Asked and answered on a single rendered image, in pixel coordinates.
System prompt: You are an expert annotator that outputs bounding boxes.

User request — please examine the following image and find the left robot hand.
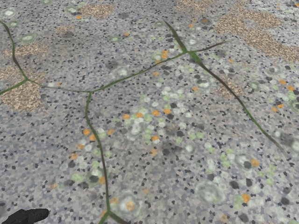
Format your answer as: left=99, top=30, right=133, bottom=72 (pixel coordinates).
left=2, top=209, right=49, bottom=224

